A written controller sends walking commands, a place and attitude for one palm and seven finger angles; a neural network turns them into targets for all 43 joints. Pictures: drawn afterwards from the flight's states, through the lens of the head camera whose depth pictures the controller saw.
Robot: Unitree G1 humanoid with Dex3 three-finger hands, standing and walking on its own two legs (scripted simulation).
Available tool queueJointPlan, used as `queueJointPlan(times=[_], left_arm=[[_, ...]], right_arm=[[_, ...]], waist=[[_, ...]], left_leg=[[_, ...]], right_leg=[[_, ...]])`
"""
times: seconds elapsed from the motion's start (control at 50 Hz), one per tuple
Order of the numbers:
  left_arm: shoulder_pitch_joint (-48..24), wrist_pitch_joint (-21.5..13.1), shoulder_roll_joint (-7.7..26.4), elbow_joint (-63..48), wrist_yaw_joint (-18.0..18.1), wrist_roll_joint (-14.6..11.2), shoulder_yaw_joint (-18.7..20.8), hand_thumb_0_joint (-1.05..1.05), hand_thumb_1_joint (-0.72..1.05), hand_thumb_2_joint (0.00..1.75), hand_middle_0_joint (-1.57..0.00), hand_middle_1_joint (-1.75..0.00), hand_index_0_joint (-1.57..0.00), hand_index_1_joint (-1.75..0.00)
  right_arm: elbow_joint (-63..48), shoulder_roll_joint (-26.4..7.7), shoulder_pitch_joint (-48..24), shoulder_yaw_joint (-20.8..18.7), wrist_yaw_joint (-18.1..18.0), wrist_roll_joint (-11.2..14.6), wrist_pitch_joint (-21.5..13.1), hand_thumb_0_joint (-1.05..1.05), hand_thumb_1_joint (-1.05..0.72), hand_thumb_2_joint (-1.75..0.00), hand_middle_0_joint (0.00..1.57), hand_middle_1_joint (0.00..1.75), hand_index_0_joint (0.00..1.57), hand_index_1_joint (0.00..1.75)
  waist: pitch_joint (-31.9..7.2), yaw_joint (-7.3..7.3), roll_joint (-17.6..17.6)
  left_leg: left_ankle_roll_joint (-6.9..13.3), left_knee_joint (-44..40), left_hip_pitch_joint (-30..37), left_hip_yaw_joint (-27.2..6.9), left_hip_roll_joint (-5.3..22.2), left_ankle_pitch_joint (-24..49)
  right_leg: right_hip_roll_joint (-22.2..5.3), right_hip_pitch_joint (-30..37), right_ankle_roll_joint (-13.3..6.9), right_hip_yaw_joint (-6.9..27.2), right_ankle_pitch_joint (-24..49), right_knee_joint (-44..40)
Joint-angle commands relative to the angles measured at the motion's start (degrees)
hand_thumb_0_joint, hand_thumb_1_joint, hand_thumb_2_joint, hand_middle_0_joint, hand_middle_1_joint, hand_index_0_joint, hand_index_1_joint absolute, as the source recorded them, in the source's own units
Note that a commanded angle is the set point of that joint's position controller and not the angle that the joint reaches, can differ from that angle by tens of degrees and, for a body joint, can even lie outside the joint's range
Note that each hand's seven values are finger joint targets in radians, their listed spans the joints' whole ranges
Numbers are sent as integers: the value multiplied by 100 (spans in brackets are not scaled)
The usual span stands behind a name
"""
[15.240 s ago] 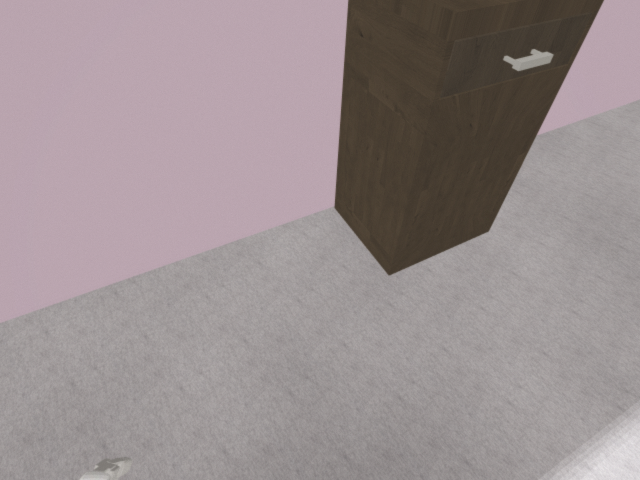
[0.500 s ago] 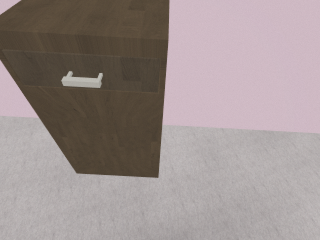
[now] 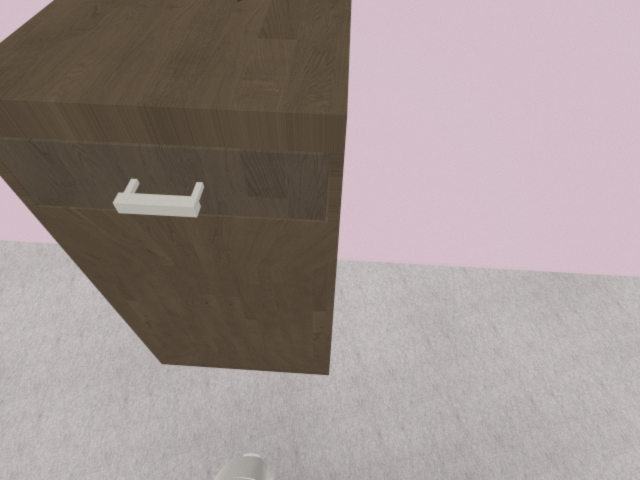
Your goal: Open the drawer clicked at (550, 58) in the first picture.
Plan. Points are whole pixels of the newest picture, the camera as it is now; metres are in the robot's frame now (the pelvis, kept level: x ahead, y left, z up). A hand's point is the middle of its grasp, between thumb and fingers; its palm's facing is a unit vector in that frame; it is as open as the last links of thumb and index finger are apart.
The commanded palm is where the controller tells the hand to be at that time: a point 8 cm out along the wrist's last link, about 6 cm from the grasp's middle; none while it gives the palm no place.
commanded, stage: shuffle to correct the standing spot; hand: left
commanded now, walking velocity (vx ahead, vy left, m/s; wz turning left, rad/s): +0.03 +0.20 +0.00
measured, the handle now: (162, 195) +0.48 +0.28 +0.05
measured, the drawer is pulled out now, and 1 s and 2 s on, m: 0.00 0.00 0.00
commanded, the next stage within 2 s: come to a stop and stand still in 0.16 s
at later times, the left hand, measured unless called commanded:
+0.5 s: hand out of the picture +0.08 +0.23 -0.17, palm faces +0.04 -0.96 -0.28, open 7.3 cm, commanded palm none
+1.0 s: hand out of the picture +0.06 +0.30 -0.17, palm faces -0.05 -0.97 -0.24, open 7.4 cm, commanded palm none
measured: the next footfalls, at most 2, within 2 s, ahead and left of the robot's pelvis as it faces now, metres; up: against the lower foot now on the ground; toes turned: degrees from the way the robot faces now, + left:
left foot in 0.10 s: +0.11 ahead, +0.16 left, +0.00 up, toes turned +6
right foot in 0.38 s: +0.07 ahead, -0.02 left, +0.00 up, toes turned -7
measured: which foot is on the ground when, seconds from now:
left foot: up 0.00-0.08, down 0.10-0.40, up 0.42-0.74, down 0.76-1.00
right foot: down 0.00-0.10, up 0.12-0.36, down 0.38-1.00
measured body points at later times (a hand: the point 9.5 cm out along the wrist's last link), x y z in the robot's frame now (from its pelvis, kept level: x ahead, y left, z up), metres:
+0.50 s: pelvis +0.04 +0.04 -0.01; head +0.06 +0.01 +0.44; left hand +0.08 +0.28 -0.15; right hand +0.11 -0.18 -0.18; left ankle +0.04 +0.17 -0.71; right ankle +0.03 -0.02 -0.74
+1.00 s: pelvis +0.02 +0.11 -0.01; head +0.01 +0.10 +0.44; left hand +0.07 +0.35 -0.15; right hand +0.02 -0.11 -0.17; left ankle +0.00 +0.18 -0.74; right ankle +0.03 -0.02 -0.74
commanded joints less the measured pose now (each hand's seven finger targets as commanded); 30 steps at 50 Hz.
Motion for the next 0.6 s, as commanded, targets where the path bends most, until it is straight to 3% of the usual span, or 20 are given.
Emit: queueJointPlan(times=[0.0, 0.02, 0.04, 0.06, 0.08, 0.1, 0.12, 0.14, 0.18, 0.24, 0.28, 0.32, 0.34, 0.36, 0.38, 0.4, 0.42, 0.46, 0.56, 0.58], left_arm=[[298, -8, 1200, -243, 91, 5, 301, 0, 90, 90, -20, -30, -20, -30], [287, 36, 1129, -226, 111, 2, 293, 0, 90, 90, -20, -30, -20, -30], [285, 92, 939, -272, 124, 14, 248, 0, 90, 90, -20, -30, -20, -30], [396, 142, 671, -322, 128, -43, 205, 0, 90, 90, -20, -30, -20, -30], [288, 208, 425, -445, 154, -62, 126, 0, 90, 90, -20, -30, -20, -30], [167, 273, 431, -573, 214, -36, 131, 0, 90, 90, -20, -30, -20, -30], [56, 272, 361, -637, 214, -15, 119, 0, 90, 90, -20, -30, -20, -30], [49, 281, 366, -550, 210, 6, 135, 0, 90, 90, -20, -30, -20, -30], [264, 317, 451, -435, 203, -8, 154, 0, 90, 90, -20, -30, -20, -30], [442, 300, 304, -424, 210, -33, 68, 0, 90, 90, -20, -30, -20, -30], [442, 252, 192, -420, 202, -31, 18, 0, 90, 90, -20, -30, -20, -30], [643, 168, 187, -380, 210, -5, -2, 0, 90, 90, -20, -30, -20, -30], [678, 103, 367, -377, 235, 27, 8, 0, 90, 90, -20, -30, -20, -30], [680, 40, 706, -409, 249, 51, 41, 0, 90, 90, -20, -30, -20, -30], [596, 34, 1009, -463, 218, 21, 52, 0, 90, 90, -20, -30, -20, -30], [541, 8, 902, -448, 212, 7, 13, 0, 90, 90, -20, -30, -20, -30], [360, -8, 718, -455, 230, 12, 2, 0, 90, 90, -20, -30, -20, -30], [158, -22, 592, -498, 234, -2, -34, 0, 90, 90, -20, -30, -20, -30], [330, -20, 798, -391, 196, -24, 26, 0, 90, 90, -20, -30, -20, -30], [847, -81, 949, -319, 429, -4, -20, 0, 90, 90, -20, -30, -20, -30]], right_arm=[[-289, -182, 190, 25, 20, 19, -85, 0, -90, -90, 20, 30, 20, 30], [-236, -262, 401, 14, -4, 12, -114, 0, -90, -90, 20, 30, 20, 30], [-161, -441, 736, -31, -35, -6, -145, 0, -90, -90, 20, 30, 20, 30], [-184, -931, 946, -136, -74, -61, -160, 0, -90, -90, 20, 30, 20, 30], [-199, -1241, 1114, -191, -109, -43, -60, 0, -90, -90, 20, 30, 20, 30], [-315, -1223, 985, -192, -121, -59, 30, 0, -90, -90, 20, 30, 20, 30], [-447, -1002, 616, -138, -125, -67, 39, 0, -90, -90, 20, 30, 20, 30], [-476, -774, 262, -94, -138, -71, 32, 0, -90, -90, 20, 30, 20, 30], [-627, -630, -89, -30, -141, -89, 40, 0, -90, -90, 20, 30, 20, 30], [-622, -731, 19, -91, -167, -107, 51, 0, -90, -90, 20, 30, 20, 30], [-514, -689, 224, -106, -172, -82, 40, 0, -90, -90, 20, 30, 20, 30], [-469, -635, 279, -102, -159, -34, 24, 0, -90, -90, 20, 30, 20, 30], [-453, -419, 325, -91, -142, 4, -15, 0, -90, -90, 20, 30, 20, 30], [-516, -191, 335, -58, -123, 56, -13, 0, -90, -90, 20, 30, 20, 30], [-581, -163, 243, -57, -110, 40, 32, 0, -90, -90, 20, 30, 20, 30], [-502, -152, 86, -72, -121, 7, 107, 0, -90, -90, 20, 30, 20, 30], [-402, -101, 85, -94, -120, -16, 156, 0, -90, -90, 20, 30, 20, 30], [-248, -35, 184, -32, -120, 17, 139, 0, -90, -90, 20, 30, 20, 30], [-93, 103, 174, 59, -127, 51, 32, 0, -90, -90, 20, 30, 20, 30], [-532, -322, -157, 14, -138, 35, -18, 0, -90, -90, 20, 30, 20, 30]], waist=[[-240, 99, -677], [-289, -16, -600], [-408, -140, -132], [-740, -197, 1183], [-852, -275, 1938], [-585, -299, 1472], [-276, -203, 1328], [-248, -84, 1742], [-403, 80, 1401], [-739, 77, 966], [-766, 68, 657], [-782, 182, 266], [-794, 179, -308], [-741, 99, -1268], [-456, 76, -1381], [-388, 108, -1173], [-201, 14, -1236], [-106, -70, -805], [-373, 81, -386], [-342, 148, -415]], left_leg=[[-35, -1222, 912, 326, -306, 291], [-14, -1804, 1444, 343, -293, 645], [61, -2084, 2051, 208, -100, 1242], [556, -2107, 2734, -903, 887, 2703], [1294, -2571, 2465, -1802, 1731, 3271], [1628, -2763, 1868, -1708, 1810, 2283], [1549, -2949, 1393, -1474, 1571, 1456], [1422, -2990, 1157, -1358, 1351, 1318], [1309, -2854, 1062, -973, 1055, 1751], [1395, -2448, 1630, -785, 1049, 2962], [1366, -2297, 1710, -800, 1041, 3041], [1102, -1985, 1456, -718, 908, 2477], [811, -1679, 1181, -568, 636, 1872], [399, -1210, 582, -64, 93, 351], [185, -705, 302, -34, -341, -1069], [152, -37, 364, -279, -332, -1469], [143, 378, 318, -382, -244, -1309], [93, 532, 325, -360, -248, -1022], [-9, -1046, 856, -40, -302, -591], [27, -129, 503, -34, -490, -1053]], right_leg=[[-1199, 1, -666, 783, 2344, -317], [-1078, -167, -544, 714, 2187, 68], [-800, -472, -370, 452, 1607, 763], [-172, -1240, -64, -29, 10, 1759], [200, -1651, 48, 10, -2264, 3016], [121, -1765, -56, 325, -2313, 3731], [57, -1860, -99, 288, -2018, 3936], [-7, -1880, -101, 342, -1685, 4117], [-14, -1604, -57, 275, -1273, 3957], [36, -1244, 35, 67, -1382, 2677], [133, -875, 80, 55, -957, 1692], [134, -196, 103, 99, 209, 381], [-152, 196, 42, 546, 954, -224], [-1181, 442, -289, 1748, 2235, -468], [-1871, 223, -882, 2107, 3413, -565], [-1819, 19, -1143, 1922, 3739, -592], [-1534, -174, -1143, 1676, 3643, -608], [-1248, -134, -1102, 1330, 3760, -543], [-933, 432, -994, 1001, 3824, -288], [-1094, 673, -544, 2088, 6807, -189]])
